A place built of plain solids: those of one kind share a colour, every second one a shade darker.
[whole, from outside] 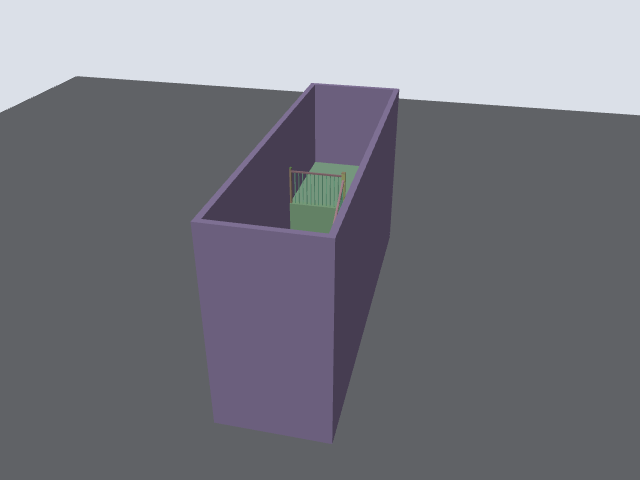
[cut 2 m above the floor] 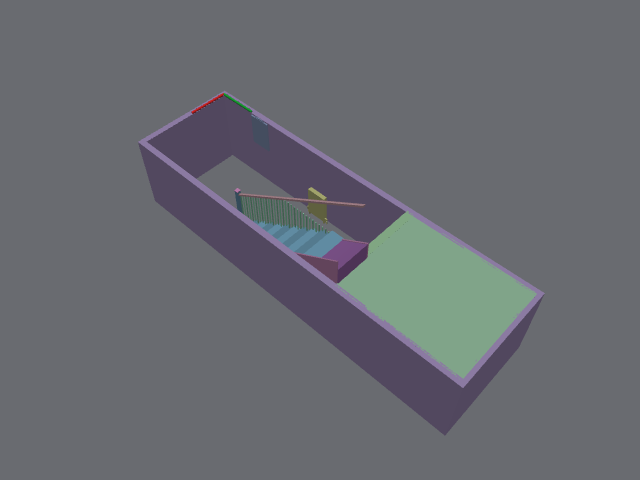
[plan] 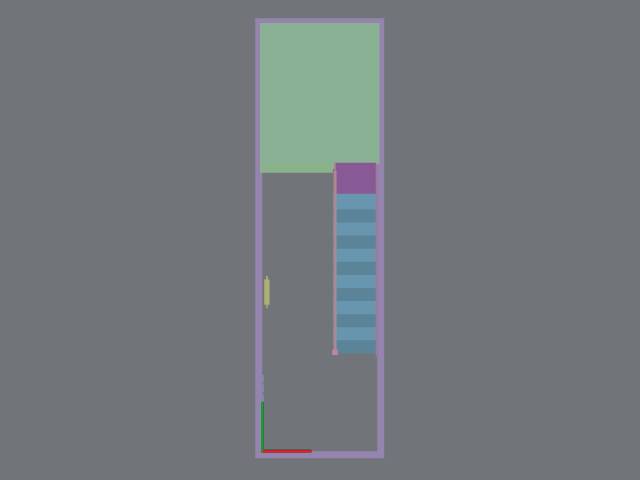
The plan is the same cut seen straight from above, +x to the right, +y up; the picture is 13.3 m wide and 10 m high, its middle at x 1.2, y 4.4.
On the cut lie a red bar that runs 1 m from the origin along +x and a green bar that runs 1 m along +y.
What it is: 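A row house's entrance hall, a dwelling of no particular year; the hall below, the landing 2.55 m above it, and between them a joiner's timber flight of 15 risers of about 0.170 m on goings of about 0.273 m, 0.83 m clear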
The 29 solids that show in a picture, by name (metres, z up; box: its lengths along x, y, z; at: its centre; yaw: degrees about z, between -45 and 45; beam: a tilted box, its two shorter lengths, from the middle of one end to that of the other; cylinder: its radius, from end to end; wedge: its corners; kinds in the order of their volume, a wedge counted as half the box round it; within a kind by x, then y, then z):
{
 "upper_1": {"box": [2.49, 2.93, 2.6], "at": [1.2, 7.45, 1.25]},
 "wall_1": {"box": [0.15, 9.17, 5.12], "at": [-0.07, 4.43, 2.51]},
 "wall_2": {"box": [2.69, 0.15, 5.12], "at": [1.2, -0.07, 2.51]},
 "wall_3": {"box": [2.69, 0.15, 5.12], "at": [1.2, 8.95, 2.51]},
 "wall_4": {"box": [0.15, 9.17, 5.12], "at": [2.46, 4.43, 2.51]},
 "carriage_1": {"wedge": [[1.53, 2.09, -0.05], [1.53, 2.09, 0.0], [1.53, 6.01, -0.05], [1.53, 6.01, 2.44], [2.37, 2.09, -0.05], [2.37, 2.09, 0.0], [2.37, 6.01, -0.05], [2.37, 6.01, 2.44]]},
 "upper_edge_1": {"box": [1.52, 0.19, 2.6], "at": [0.71, 5.89, 1.25]},
 "string_1": {"wedge": [[1.5, 2.06, -0.05], [1.5, 2.06, -0.01], [1.5, 6.01, -0.05], [1.5, 6.01, 2.46], [1.53, 2.06, -0.05], [1.53, 2.06, -0.01], [1.53, 6.01, -0.05], [1.53, 6.01, 2.46]]},
 "string_2": {"wedge": [[2.36, 1.97, -0.05], [2.36, 1.97, 0.17], [2.36, 5.99, -0.05], [2.36, 5.99, 2.68], [2.39, 1.97, -0.05], [2.39, 1.97, 0.17], [2.39, 5.99, -0.05], [2.39, 5.99, 2.68]]},
 "rail_1": {"box": [1.44, 0.06, 0.045], "at": [0.76, 5.88, 3.5]},
 "rail_2": {"wedge": [[1.48, 2.1, 1.02], [1.48, 2.1, 1.08], [1.48, 5.84, 3.36], [1.48, 5.84, 3.41], [1.54, 2.1, 1.02], [1.54, 2.1, 1.08], [1.54, 5.84, 3.36], [1.54, 5.84, 3.41]]},
 "tread_1": {"wedge": [[1.47, 2.04, 0.07], [1.47, 2.04, 0.17], [1.47, 2.36, 0.07], [1.47, 2.36, 0.17], [2.37, 2.04, 0.07], [2.37, 2.04, 0.17], [2.37, 2.36, 0.07], [2.37, 2.36, 0.17]]},
 "tread_2": {"wedge": [[1.47, 2.31, 0.24], [1.47, 2.31, 0.34], [1.47, 2.64, 0.24], [1.47, 2.64, 0.34], [2.37, 2.31, 0.24], [2.37, 2.31, 0.34], [2.37, 2.64, 0.24], [2.37, 2.64, 0.34]]},
 "tread_3": {"wedge": [[1.47, 2.58, 0.51], [1.47, 2.59, 0.41], [1.47, 2.91, 0.41], [1.47, 2.91, 0.51], [2.37, 2.58, 0.51], [2.37, 2.59, 0.41], [2.37, 2.91, 0.41], [2.37, 2.91, 0.51]]},
 "tread_4": {"wedge": [[1.47, 2.86, 0.58], [1.47, 2.86, 0.68], [1.47, 3.18, 0.58], [1.47, 3.18, 0.68], [2.37, 2.86, 0.58], [2.37, 2.86, 0.68], [2.37, 3.18, 0.58], [2.37, 3.18, 0.68]]},
 "tread_5": {"wedge": [[1.47, 3.13, 0.75], [1.47, 3.13, 0.85], [1.47, 3.45, 0.75], [1.47, 3.45, 0.85], [2.37, 3.13, 0.75], [2.37, 3.13, 0.85], [2.37, 3.45, 0.75], [2.37, 3.45, 0.85]]},
 "tread_6": {"wedge": [[1.47, 3.4, 1.02], [1.47, 3.41, 0.92], [1.47, 3.73, 0.92], [1.47, 3.73, 1.02], [2.37, 3.4, 1.02], [2.37, 3.41, 0.92], [2.37, 3.73, 0.92], [2.37, 3.73, 1.02]]},
 "tread_7": {"wedge": [[1.47, 3.67, 1.19], [1.47, 3.68, 1.09], [1.47, 4.0, 1.09], [1.47, 4.0, 1.19], [2.37, 3.67, 1.19], [2.37, 3.68, 1.09], [2.37, 4.0, 1.09], [2.37, 4.0, 1.19]]},
 "tread_8": {"wedge": [[1.47, 3.95, 1.26], [1.47, 3.95, 1.36], [1.47, 4.27, 1.26], [1.47, 4.27, 1.36], [2.37, 3.95, 1.26], [2.37, 3.95, 1.36], [2.37, 4.27, 1.26], [2.37, 4.27, 1.36]]},
 "tread_9": {"wedge": [[1.47, 4.22, 1.53], [1.47, 4.23, 1.43], [1.47, 4.55, 1.43], [1.47, 4.55, 1.53], [2.37, 4.22, 1.53], [2.37, 4.23, 1.43], [2.37, 4.55, 1.43], [2.37, 4.55, 1.53]]},
 "tread_10": {"wedge": [[1.47, 4.49, 1.7], [1.47, 4.5, 1.6], [1.47, 4.82, 1.6], [1.47, 4.82, 1.7], [2.37, 4.49, 1.7], [2.37, 4.5, 1.6], [2.37, 4.82, 1.6], [2.37, 4.82, 1.7]]},
 "tread_11": {"wedge": [[1.47, 4.77, 1.77], [1.47, 4.77, 1.87], [1.47, 5.09, 1.77], [1.47, 5.09, 1.87], [2.37, 4.77, 1.77], [2.37, 4.77, 1.87], [2.37, 5.09, 1.77], [2.37, 5.09, 1.87]]},
 "tread_12": {"wedge": [[1.47, 5.04, 1.94], [1.47, 5.04, 2.04], [1.47, 5.36, 1.94], [1.47, 5.36, 2.04], [2.37, 5.04, 1.94], [2.37, 5.04, 2.04], [2.37, 5.36, 1.94], [2.37, 5.36, 2.04]]},
 "radiator_1": {"box": [0.11, 0.53, 0.79], "at": [0.09, 3.31, 0.48]},
 "wall_mirror_1": {"box": [0.034, 0.56, 0.84], "at": [0.02, 1.31, 1.55]},
 "newel_head_1": {"box": [0.1, 0.1, 1.41], "at": [1.51, 5.88, 2.88]},
 "newel_foot_1": {"box": [0.1, 0.1, 1.2], "at": [1.51, 2.06, 0.55]},
 "newel_1": {"box": [0.049, 0.1, 1.09], "at": [0.02, 5.88, 3.04]},
 "bal_1": {"box": [0.025, 0.025, 0.92], "at": [1.51, 3.53, 1.47]}
}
